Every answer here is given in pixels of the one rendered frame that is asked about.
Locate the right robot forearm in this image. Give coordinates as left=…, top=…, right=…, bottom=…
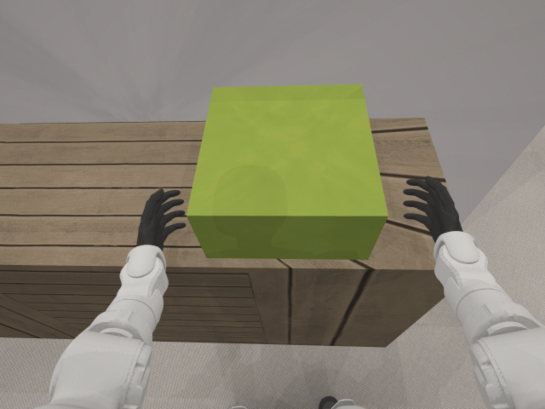
left=433, top=231, right=545, bottom=347

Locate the carton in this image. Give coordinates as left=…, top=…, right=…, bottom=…
left=186, top=84, right=388, bottom=260

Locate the left robot upper arm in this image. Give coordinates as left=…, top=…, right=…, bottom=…
left=33, top=331, right=152, bottom=409

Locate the left robot forearm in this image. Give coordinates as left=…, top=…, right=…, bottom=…
left=49, top=245, right=169, bottom=403

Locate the right robot upper arm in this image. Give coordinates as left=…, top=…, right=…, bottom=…
left=469, top=327, right=545, bottom=409

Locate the robot left hand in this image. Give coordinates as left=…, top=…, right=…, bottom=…
left=136, top=188, right=186, bottom=251

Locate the pedestal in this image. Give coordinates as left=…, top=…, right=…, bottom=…
left=0, top=118, right=450, bottom=348

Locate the robot right hand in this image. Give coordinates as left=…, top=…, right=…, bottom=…
left=403, top=176, right=463, bottom=243

